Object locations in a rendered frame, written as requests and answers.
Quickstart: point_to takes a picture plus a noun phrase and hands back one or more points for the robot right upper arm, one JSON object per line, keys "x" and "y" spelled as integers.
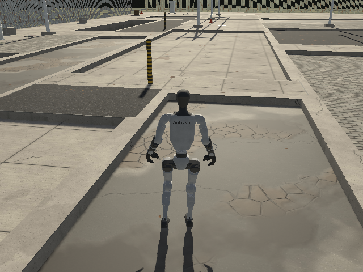
{"x": 203, "y": 128}

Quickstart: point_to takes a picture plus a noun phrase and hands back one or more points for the left robot hand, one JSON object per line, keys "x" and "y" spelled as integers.
{"x": 154, "y": 155}

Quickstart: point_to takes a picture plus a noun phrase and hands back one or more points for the robot right forearm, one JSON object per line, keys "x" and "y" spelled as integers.
{"x": 209, "y": 148}

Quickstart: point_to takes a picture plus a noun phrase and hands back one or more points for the robot left foot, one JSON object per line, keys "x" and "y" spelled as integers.
{"x": 164, "y": 223}

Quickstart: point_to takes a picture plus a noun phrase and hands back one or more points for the right robot hand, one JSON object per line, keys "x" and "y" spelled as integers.
{"x": 207, "y": 157}

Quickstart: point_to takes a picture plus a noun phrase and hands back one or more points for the humanoid robot torso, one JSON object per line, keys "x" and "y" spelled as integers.
{"x": 182, "y": 130}

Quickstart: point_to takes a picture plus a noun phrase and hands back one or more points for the robot left forearm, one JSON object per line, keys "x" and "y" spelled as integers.
{"x": 152, "y": 147}

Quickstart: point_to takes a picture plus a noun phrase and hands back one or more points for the robot left upper arm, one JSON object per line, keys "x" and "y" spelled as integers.
{"x": 161, "y": 127}

